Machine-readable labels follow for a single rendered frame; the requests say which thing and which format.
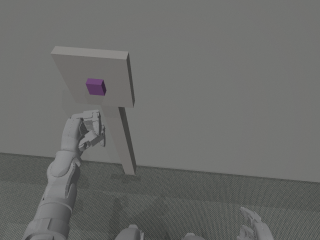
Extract robot shin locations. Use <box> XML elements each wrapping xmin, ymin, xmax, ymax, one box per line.
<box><xmin>185</xmin><ymin>233</ymin><xmax>195</xmax><ymax>237</ymax></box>
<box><xmin>128</xmin><ymin>224</ymin><xmax>138</xmax><ymax>229</ymax></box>

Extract robot left hand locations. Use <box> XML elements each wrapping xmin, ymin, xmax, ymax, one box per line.
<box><xmin>60</xmin><ymin>109</ymin><xmax>106</xmax><ymax>156</ymax></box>

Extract robot right hand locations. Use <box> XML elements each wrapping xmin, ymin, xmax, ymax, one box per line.
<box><xmin>237</xmin><ymin>207</ymin><xmax>275</xmax><ymax>240</ymax></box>

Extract robot left shin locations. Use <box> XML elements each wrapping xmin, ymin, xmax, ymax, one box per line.
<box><xmin>128</xmin><ymin>224</ymin><xmax>138</xmax><ymax>229</ymax></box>

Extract button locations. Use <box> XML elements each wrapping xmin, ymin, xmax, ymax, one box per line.
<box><xmin>85</xmin><ymin>78</ymin><xmax>107</xmax><ymax>96</ymax></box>

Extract robot right shin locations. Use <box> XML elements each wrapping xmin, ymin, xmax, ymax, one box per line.
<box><xmin>185</xmin><ymin>233</ymin><xmax>195</xmax><ymax>237</ymax></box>

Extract panel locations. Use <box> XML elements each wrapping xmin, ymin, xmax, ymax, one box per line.
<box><xmin>50</xmin><ymin>46</ymin><xmax>137</xmax><ymax>175</ymax></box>

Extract left robot forearm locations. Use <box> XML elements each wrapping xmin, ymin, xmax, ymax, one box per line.
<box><xmin>21</xmin><ymin>150</ymin><xmax>82</xmax><ymax>240</ymax></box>

